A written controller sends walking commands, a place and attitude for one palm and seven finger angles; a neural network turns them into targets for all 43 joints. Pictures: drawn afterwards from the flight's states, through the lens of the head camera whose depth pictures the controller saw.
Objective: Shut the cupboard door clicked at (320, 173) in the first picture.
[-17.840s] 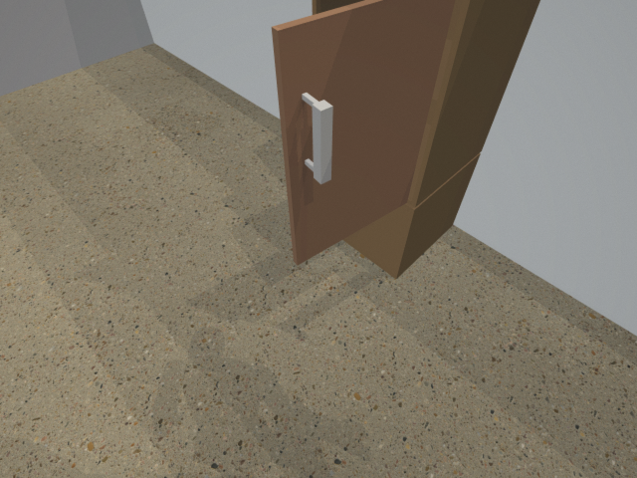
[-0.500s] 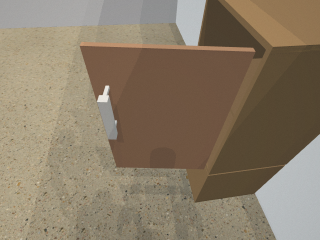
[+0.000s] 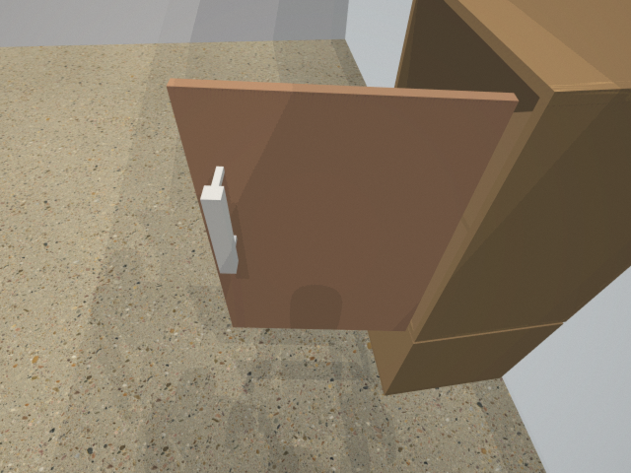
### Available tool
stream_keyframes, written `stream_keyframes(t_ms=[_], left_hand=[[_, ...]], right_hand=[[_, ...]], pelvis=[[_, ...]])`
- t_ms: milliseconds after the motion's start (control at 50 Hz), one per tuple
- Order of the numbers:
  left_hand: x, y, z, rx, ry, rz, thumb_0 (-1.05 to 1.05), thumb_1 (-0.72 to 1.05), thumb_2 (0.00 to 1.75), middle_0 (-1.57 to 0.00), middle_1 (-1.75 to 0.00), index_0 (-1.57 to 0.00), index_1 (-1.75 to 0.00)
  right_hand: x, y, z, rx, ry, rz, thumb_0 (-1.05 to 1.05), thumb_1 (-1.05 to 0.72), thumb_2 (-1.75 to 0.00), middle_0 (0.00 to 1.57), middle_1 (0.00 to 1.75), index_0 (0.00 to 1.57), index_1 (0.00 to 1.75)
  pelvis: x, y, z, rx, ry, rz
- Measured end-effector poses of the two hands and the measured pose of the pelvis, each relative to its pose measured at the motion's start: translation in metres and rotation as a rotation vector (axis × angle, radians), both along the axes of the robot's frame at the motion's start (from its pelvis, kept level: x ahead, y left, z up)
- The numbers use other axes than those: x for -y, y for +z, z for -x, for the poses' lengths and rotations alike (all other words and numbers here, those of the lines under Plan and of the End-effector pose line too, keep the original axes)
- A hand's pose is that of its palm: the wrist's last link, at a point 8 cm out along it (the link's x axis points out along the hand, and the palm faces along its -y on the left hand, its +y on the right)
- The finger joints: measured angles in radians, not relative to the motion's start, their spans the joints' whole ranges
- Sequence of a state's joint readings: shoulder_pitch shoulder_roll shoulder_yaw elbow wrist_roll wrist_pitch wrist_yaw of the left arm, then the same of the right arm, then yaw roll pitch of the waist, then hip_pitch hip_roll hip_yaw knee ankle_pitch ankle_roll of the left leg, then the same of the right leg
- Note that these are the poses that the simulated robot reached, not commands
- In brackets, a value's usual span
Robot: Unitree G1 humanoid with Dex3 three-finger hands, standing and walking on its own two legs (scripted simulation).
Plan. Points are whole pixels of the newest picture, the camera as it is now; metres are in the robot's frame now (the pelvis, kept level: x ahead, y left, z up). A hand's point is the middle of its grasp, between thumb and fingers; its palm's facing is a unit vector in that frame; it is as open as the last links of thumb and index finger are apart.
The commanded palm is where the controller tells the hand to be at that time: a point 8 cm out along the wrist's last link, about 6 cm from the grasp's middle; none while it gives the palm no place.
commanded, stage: look again from close up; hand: left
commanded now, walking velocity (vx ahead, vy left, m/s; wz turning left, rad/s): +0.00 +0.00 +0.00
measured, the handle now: (224, 222) +0.43 +0.17 +0.05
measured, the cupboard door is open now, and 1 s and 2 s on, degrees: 81 81 81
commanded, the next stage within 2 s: raise the hand and make a fist in 0.30 s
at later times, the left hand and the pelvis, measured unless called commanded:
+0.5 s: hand out of the picture +0.08 +0.19 -0.12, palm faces +0.21 -0.95 -0.24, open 7.4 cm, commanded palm +0.08 +0.22 -0.06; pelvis -0.02 -0.01 +0.00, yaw +3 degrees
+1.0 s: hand out of the picture +0.11 +0.16 -0.01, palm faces +0.19 -0.98 -0.08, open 5.3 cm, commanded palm +0.10 +0.21 -0.02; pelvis -0.06 -0.06 -0.09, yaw +7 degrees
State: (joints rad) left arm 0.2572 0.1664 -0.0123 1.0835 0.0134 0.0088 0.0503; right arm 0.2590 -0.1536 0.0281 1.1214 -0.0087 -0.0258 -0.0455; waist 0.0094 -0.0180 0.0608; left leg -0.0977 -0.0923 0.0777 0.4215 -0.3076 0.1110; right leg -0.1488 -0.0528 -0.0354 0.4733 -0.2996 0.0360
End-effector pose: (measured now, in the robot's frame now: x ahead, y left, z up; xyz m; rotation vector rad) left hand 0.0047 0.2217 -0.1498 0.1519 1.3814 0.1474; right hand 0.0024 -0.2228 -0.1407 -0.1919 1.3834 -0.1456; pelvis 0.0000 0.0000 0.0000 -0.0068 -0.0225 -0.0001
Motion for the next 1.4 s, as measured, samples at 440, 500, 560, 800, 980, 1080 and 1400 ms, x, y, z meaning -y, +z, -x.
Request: stream_keyframes(t_ms=[440,500,560,800,980,1080,1400], left_hand=[[0.004,0.005,0.009,0.035,0.063,0.001,0.0,0.9,0.9,-0.2,-0.3,-0.2,-0.3],[-0.009,0.059,-0.053,0.474,0.094,-0.104,0.01,0.9,0.9,-0.2,-0.3,-0.21,-0.3],[-0.005,0.125,-0.111,0.859,0.098,-0.114,0.01,0.91,0.9,-0.22,-0.32,-0.22,-0.32],[0.022,0.103,-0.098,1.304,-0.104,0.123,0.0,0.9,0.9,-0.39,-0.51,-0.4,-0.51],[0.008,0.137,-0.062,1.447,-0.025,-0.076,0.02,0.9,0.9,-0.55,-0.69,-0.56,-0.69],[0.034,0.15,-0.114,1.454,-0.227,0.074,0.01,0.9,0.9,-0.64,-0.79,-0.65,-0.79],[0.003,0.164,-0.125,1.344,-0.1,0.035,0.01,0.9,0.9,-0.93,-1.1,-0.94,-1.11]], right_hand=[[0.002,0.004,0.014,0.021,-0.008,-0.003,0.01,-0.91,-0.9,0.2,0.3,0.2,0.3],[0.012,0.014,-0.004,0.251,0.015,0.032,0.01,-0.91,-0.9,0.2,0.3,0.2,0.3],[0.024,0.02,-0.03,0.422,0.056,0.005,0.01,-0.91,-0.9,0.2,0.3,0.2,0.3],[0.072,0.045,-0.149,0.891,0.231,0.064,0.02,-0.91,-0.9,0.2,0.3,0.2,0.3],[0.043,0.027,-0.189,0.939,0.372,0.003,0.02,-0.91,-0.9,0.2,0.3,0.2,0.3],[0.025,0.007,-0.173,0.871,0.31,-0.078,0.02,-0.9,-0.9,0.2,0.3,0.2,0.3],[0.056,0.004,-0.13,0.653,0.204,0.024,0.02,-0.9,-0.9,0.2,0.3,0.2,0.3]], pelvis=[[0.004,0.001,0.011,-0.005,0.02,0.003],[0.008,-0.002,0.017,0.005,0.058,0.0],[0.011,-0.004,0.019,-0.019,0.09,-0.009],[0.049,-0.071,0.054,-0.182,0.052,-0.032],[0.061,-0.087,0.057,-0.215,0.116,0.025],[0.063,-0.083,0.056,-0.219,0.111,0.028],[0.043,-0.059,0.03,-0.228,0.091,0.015]])
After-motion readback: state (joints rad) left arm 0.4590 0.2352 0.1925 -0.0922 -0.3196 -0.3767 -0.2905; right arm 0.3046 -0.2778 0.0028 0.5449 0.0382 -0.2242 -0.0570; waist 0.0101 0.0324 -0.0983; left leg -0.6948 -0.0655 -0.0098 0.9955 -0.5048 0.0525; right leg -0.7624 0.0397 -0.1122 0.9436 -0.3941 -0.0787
